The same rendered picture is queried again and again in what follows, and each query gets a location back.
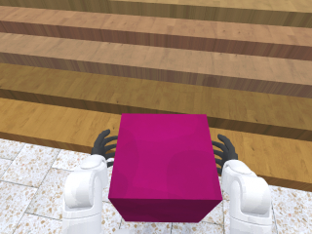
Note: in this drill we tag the robot right hand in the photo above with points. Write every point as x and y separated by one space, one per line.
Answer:
227 154

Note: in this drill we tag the robot left hand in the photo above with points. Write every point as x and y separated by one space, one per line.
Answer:
100 148

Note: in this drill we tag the carton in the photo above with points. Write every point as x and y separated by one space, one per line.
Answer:
164 168

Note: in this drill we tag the right robot forearm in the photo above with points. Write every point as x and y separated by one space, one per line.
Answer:
250 200

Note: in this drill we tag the left robot forearm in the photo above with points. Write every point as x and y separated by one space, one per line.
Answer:
82 197

